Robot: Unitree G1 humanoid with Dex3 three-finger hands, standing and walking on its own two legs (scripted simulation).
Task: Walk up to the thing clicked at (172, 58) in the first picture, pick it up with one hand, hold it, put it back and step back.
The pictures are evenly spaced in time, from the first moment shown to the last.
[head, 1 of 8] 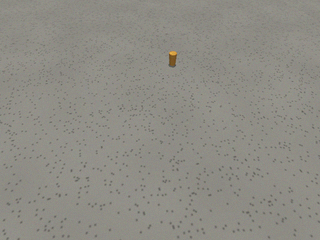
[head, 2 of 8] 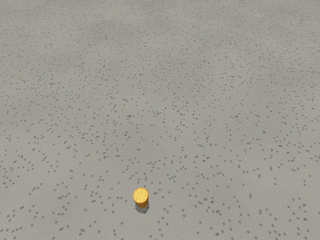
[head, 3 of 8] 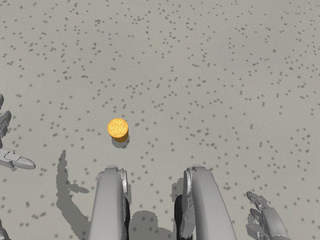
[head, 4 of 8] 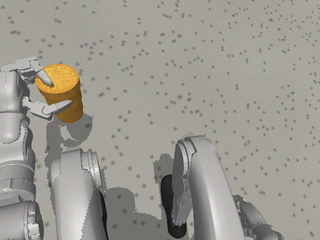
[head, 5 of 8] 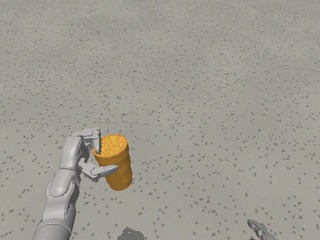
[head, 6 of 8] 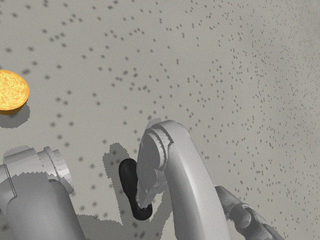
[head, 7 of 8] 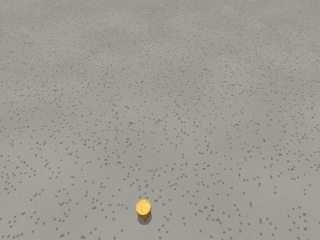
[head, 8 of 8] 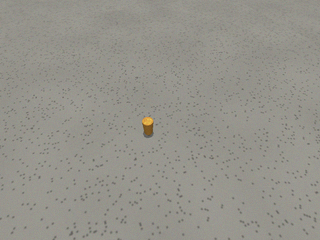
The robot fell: no
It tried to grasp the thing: yes
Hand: left
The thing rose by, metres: 0.68
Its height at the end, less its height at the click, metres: +0.00
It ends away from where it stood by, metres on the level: 0.03
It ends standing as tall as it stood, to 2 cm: yes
